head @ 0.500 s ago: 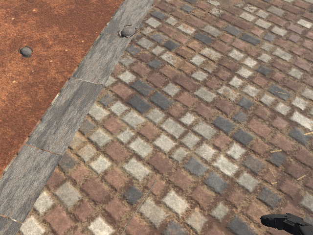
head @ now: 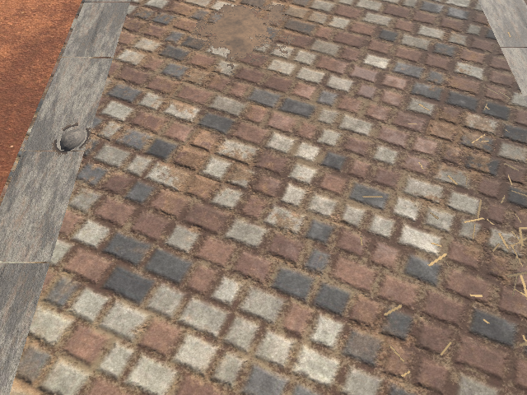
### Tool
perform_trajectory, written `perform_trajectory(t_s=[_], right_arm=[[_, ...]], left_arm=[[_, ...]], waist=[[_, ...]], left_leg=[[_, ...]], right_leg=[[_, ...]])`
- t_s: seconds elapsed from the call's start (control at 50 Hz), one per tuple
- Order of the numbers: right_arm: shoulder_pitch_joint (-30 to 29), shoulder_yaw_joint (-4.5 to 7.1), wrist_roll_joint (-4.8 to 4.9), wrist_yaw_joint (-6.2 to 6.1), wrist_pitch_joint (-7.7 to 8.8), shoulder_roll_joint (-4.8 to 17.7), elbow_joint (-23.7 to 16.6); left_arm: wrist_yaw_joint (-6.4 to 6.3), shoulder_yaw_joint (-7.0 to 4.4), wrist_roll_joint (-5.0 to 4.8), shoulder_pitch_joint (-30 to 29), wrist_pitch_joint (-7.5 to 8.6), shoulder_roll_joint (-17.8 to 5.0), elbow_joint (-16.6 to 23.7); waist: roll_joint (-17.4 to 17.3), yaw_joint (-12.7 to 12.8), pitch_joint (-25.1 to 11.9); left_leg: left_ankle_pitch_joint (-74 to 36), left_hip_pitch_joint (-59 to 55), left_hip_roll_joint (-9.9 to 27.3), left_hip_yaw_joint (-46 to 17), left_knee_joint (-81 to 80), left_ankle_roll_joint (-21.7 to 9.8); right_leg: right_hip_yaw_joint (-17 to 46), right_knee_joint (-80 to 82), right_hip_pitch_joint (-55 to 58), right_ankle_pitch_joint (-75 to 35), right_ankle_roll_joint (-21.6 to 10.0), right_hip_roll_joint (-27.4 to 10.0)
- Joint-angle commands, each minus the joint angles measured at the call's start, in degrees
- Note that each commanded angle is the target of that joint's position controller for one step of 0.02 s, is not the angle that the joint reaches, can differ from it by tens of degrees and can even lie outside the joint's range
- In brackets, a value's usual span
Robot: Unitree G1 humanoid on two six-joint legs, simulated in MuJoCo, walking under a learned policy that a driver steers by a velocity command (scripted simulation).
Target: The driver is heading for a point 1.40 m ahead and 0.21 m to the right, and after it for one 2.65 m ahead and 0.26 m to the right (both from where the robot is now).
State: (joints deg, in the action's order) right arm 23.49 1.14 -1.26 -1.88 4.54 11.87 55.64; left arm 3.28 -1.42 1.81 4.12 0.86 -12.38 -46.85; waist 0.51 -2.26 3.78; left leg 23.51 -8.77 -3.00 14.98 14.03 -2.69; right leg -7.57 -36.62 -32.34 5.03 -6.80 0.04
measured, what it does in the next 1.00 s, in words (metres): walks ahead, turning right: right foot, then left foot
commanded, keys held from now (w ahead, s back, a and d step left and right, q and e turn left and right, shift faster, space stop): w+e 0.56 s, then w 0.26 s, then w+q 0.18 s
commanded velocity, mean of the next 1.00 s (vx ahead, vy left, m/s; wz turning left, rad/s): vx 0.50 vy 0.00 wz -0.39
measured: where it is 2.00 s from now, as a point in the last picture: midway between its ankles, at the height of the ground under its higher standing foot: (320, 195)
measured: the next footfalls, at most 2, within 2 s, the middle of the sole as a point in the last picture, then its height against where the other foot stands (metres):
right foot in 0.04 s outside the picture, level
left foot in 0.56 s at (250, 361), level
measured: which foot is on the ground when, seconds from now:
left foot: down 0.00-0.06, up 0.08-0.54, down 0.56-1.00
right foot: up 0.00-0.02, down 0.04-0.56, up 0.58-1.00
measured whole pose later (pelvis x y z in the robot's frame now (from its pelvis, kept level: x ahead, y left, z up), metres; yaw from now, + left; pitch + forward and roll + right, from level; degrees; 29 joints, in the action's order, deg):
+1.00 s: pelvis +0.53 -0.09 +0.01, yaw -24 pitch +2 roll +2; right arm 26.9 2.0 -0.7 1.2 4.2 13.4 53.7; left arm 2.5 0.1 2.0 2.0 2.6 -13.3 -42.7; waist 1.6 -5.5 1.1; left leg 17.8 1.2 -1.6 2.5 17.3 -0.7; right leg -1.0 -32.7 -28.2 8.4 -1.2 -2.2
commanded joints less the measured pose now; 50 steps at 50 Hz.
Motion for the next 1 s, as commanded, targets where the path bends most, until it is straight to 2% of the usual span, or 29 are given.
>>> perform_trajectory(t_s=[0.02, 0.04, 0.06, 0.08, 0.1, 0.12, 0.14, 0.16, 0.2, 0.24, 0.34, 0.44, 0.48, 0.5, 0.52, 0.54, 0.56, 0.58, 0.6, 0.62, 0.64, 0.68, 0.72, 0.76, 0.82, 0.86, 0.9, 0.96, 1.0], right_arm=[[-0.33, 2.48, -0.48, -0.99, -0.65, 11.77, -2.41], [-1.84, 2.62, -0.31, -0.57, -0.93, 12.31, -3.19], [-1.56, 2.08, -0.35, 0.04, -0.56, 9.63, -5.04], [-1.33, 1.77, 0.59, 1.28, -0.05, 6.29, -9.31], [-7.31, 1.97, -0.21, 1.57, 0.78, 9.19, -10.31], [-9.02, 1.74, 0.52, 1.87, 1.64, 8.87, -11.30], [-8.07, 1.82, 0.58, 1.74, 1.87, 8.90, -10.59], [-7.92, 1.79, -0.39, 1.68, 0.99, 8.51, -10.55], [-6.22, 1.51, -1.73, 2.09, -1.32, 7.38, -10.45], [-8.19, 1.31, -1.74, 2.43, -2.47, 6.67, -11.68], [-20.32, 0.96, -1.22, 2.73, -2.76, 6.76, -16.21], [-28.30, 0.37, -0.56, 3.08, -1.89, 7.37, -19.46], [-27.46, 0.51, -0.34, 3.03, -1.34, 8.50, -19.95], [-24.35, 0.80, -0.23, 2.88, -1.06, 9.41, -19.24], [-19.11, 1.36, -0.12, 2.46, -0.74, 10.80, -17.65], [-11.21, 2.09, -0.20, 1.84, -0.12, 12.30, -15.34], [-2.82, 3.00, -1.24, 0.90, 0.53, 15.49, -14.38], [0.51, 4.24, -2.72, 0.41, 0.16, 20.77, -14.76], [-2.54, 4.30, -1.62, 0.78, -0.76, 18.53, -14.57], [-7.01, 3.19, -1.13, 1.09, -0.94, 13.10, -15.35], [-9.52, 2.33, -0.84, 1.52, -0.78, 9.52, -15.15], [-9.02, 1.74, -0.73, 1.66, -0.09, 7.98, -13.24], [-6.72, 1.89, -0.23, 2.19, 1.10, 8.35, -11.39], [-5.25, 2.15, 0.25, 2.55, 1.89, 9.00, -10.08], [-3.94, 2.24, 0.34, 2.64, 1.74, 9.00, -8.63], [-2.51, 2.15, 0.82, 2.83, 1.39, 8.78, -7.46], [-0.35, 2.54, 0.77, 2.96, 1.11, 10.14, -6.43], [1.67, 3.19, 0.55, 2.87, 0.51, 12.18, -5.27], [1.05, 3.39, 0.63, 2.65, 0.04, 12.65, -4.93]], left_arm=[[-0.72, -2.13, 0.21, 10.76, 0.60, -6.52, 0.26], [-1.25, -3.31, 0.67, 18.59, 1.08, -8.49, -2.07], [-2.23, -5.04, 0.99, 23.46, 0.98, -13.67, -2.98], [-2.29, -6.24, -0.06, 19.67, 0.30, -18.17, -1.53], [-2.40, -6.05, -1.69, 19.05, 0.02, -16.32, -1.80], [-2.80, -5.40, -1.73, 16.12, 0.14, -13.70, -1.77], [-2.92, -4.68, -1.42, 13.90, 0.38, -10.72, -1.91], [-3.22, -4.21, -1.61, 12.05, 0.89, -9.41, -1.70], [-3.22, -3.74, -1.90, 11.46, 2.14, -8.94, -1.52], [-3.04, -4.15, -1.95, 13.08, 2.88, -10.82, -1.96], [-3.01, -4.41, -1.92, 19.09, 2.59, -11.48, -2.65], [-3.62, -4.57, -1.12, 23.14, 2.20, -12.23, -2.74], [-4.11, -4.79, -0.83, 21.93, 2.24, -13.10, -2.02], [-4.27, -4.94, -0.74, 19.86, 2.32, -13.77, -1.32], [-4.15, -5.09, -0.65, 17.76, 2.53, -14.49, -0.62], [-3.64, -5.07, -0.99, 16.54, 2.88, -14.70, -0.38], [-2.96, -4.29, -1.64, 16.79, 3.41, -11.98, 0.57], [-3.00, -2.85, -3.32, 22.86, 3.49, -5.33, 2.33], [-3.28, -2.99, -1.47, 24.54, 3.00, -9.33, 1.50], [-3.21, -3.27, -0.56, 21.96, 2.45, -10.49, 0.36], [-2.68, -3.03, -0.19, 18.52, 2.36, -9.88, 0.63], [-1.78, -2.69, 0.44, 16.89, 1.67, -8.24, 1.12], [-1.31, -2.30, 0.62, 16.99, 0.97, -7.31, 1.01], [-1.01, -2.02, 0.66, 14.22, 0.77, -6.95, 2.02], [-0.45, -1.08, 0.73, 6.88, 0.99, -6.06, 4.43], [-0.09, -0.05, 0.75, 1.59, 1.37, -4.62, 6.04], [-0.13, 0.52, 0.34, -1.94, 1.69, -4.21, 6.92], [-0.93, 0.33, -0.09, -2.99, 2.30, -5.65, 7.54], [-1.68, -0.14, 0.17, 1.55, 3.06, -6.52, 6.30]], waist=[[-6.87, 7.08, -6.22], [-4.91, 11.20, -10.01], [2.70, 12.12, -14.43], [13.53, 7.34, -17.61], [2.43, 9.03, -13.45], [0.07, 7.05, -7.28], [-4.19, 3.90, -2.58], [-4.81, 2.01, -1.45], [-2.63, 0.28, -2.68], [-1.26, 0.27, -2.64], [2.29, 4.95, -1.38], [3.49, 8.12, -1.58], [4.15, 6.82, -1.69], [4.53, 4.87, -2.18], [4.64, 2.39, -4.06], [2.29, -1.55, -7.96], [-2.17, -4.90, -14.83], [-14.92, -2.43, -22.49], [-14.49, -0.10, -21.49], [-6.52, 1.00, -12.01], [-2.34, 1.11, -6.98], [-6.11, 2.34, -3.56], [-6.92, 2.84, -3.97], [-6.53, 3.00, -3.53], [-5.97, 2.17, -1.67], [-6.12, 1.25, -0.95], [-6.12, 0.11, -0.85], [-5.96, 0.22, -1.21], [-5.12, 2.97, -2.53]], left_leg=[[-76.23, 2.09, 17.66, -1.74, 21.62, -2.19], [-65.61, 8.09, 16.58, -1.25, 35.00, -2.17], [-33.16, 21.23, 12.38, -0.98, 53.82, -1.22], [8.26, 45.94, -1.33, -8.74, 72.82, 1.67], [2.60, 52.36, 2.96, -18.38, 72.11, 0.83], [-2.75, 52.40, 5.50, -18.31, 67.44, 0.73], [-4.87, 49.16, 7.42, -17.69, 61.67, 1.13], [-5.21, 45.75, 8.57, -17.86, 57.95, 2.07], [-5.69, 41.23, 9.05, -17.03, 53.45, 3.92], [-8.18, 41.55, 9.02, -15.57, 48.73, 5.27], [-19.20, 46.56, 8.01, -14.56, 34.03, 6.47], [-21.56, 46.95, 5.10, -14.94, 23.90, 5.17], [-19.93, 42.50, 4.29, -16.15, 19.64, 3.94], [-18.08, 37.05, 3.55, -16.36, 17.24, 3.07], [-15.50, 29.09, 2.01, -15.97, 15.95, 2.06], [-16.29, 18.64, 1.65, -15.50, 12.56, 0.78], [-8.86, 5.40, 10.02, -23.46, 10.66, -1.53], [-2.01, -9.50, 26.93, -48.15, 6.90, -7.43], [5.33, -5.43, 28.20, -61.25, 1.64, -10.39], [8.64, 3.26, 25.72, -52.89, 0.50, -9.72], [3.13, 9.96, 22.30, -44.10, -0.27, -8.66], [-9.24, 16.49, 17.34, -32.88, -2.19, -6.73], [-19.22, 17.30, 16.22, -28.46, -2.60, -7.30], [-22.94, 16.46, 16.48, -25.61, -3.91, -8.28], [-22.14, 16.45, 15.51, -21.39, -6.39, -8.43], [-23.64, 18.32, 13.42, -19.43, -6.56, -8.06], [-26.69, 19.03, 13.09, -19.23, -5.13, -7.84], [-30.06, 16.63, 15.16, -22.21, -1.60, -7.40], [-31.92, 16.38, 14.87, -23.18, 4.08, -6.25]], right_leg=[[-1.63, 1.84, 13.49, 8.25, -4.61, 5.47], [0.99, 7.54, 24.56, 7.71, -6.86, 5.68], [16.49, 9.20, 36.98, 11.60, -10.77, -6.35], [49.95, 16.53, 49.91, 8.78, -21.15, -19.49], [46.23, 20.15, 47.03, 8.20, -19.69, -18.61], [39.47, 21.66, 39.79, 5.42, -17.40, -17.58], [34.10, 22.83, 32.17, -1.58, -14.34, -14.89], [29.65, 23.20, 27.48, -6.50, -12.45, -11.75], [24.73, 23.85, 23.36, -12.99, -11.28, -8.32], [22.37, 24.35, 21.45, -15.75, -10.66, -6.20], [22.90, 23.76, 25.15, -15.36, -7.05, -4.03], [26.42, 19.80, 32.35, -19.46, -6.32, -5.60], [28.48, 17.74, 32.90, -20.78, -5.08, -6.79], [28.79, 16.11, 31.27, -22.50, -3.89, -6.87], [28.65, 12.02, 29.17, -27.68, -2.61, -6.11], [26.82, 2.89, 27.02, -29.65, -1.28, -3.31], [23.70, -10.96, 20.62, -19.45, 0.06, 0.49], [16.48, -28.17, 4.21, 18.39, 2.24, 8.89], [15.50, -35.00, -2.43, 25.01, 1.80, 6.65], [15.51, -36.54, -3.55, 19.41, 1.85, 3.26], [14.60, -34.00, -2.42, 15.43, 2.15, 1.52], [14.04, -29.38, 0.51, 13.66, 2.95, -0.50], [13.62, -27.88, 1.61, 13.02, 3.43, -0.07], [13.48, -25.12, -1.07, 11.07, 3.99, -0.43], [11.11, -16.21, -3.74, 5.54, 5.22, -2.37], [7.19, -7.62, -0.44, 1.64, 5.93, -3.57], [5.30, -1.76, 3.75, 1.08, 6.48, -2.56], [5.03, 2.61, 7.48, 2.78, 5.88, -1.39], [5.01, 8.17, 14.91, 3.80, 4.89, -0.10]])
Keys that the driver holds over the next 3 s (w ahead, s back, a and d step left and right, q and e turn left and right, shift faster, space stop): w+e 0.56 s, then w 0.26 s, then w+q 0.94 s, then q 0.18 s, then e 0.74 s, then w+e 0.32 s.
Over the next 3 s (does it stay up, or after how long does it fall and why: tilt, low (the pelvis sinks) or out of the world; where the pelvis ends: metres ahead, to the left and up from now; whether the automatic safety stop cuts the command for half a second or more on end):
stays up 1.11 -0.19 0.02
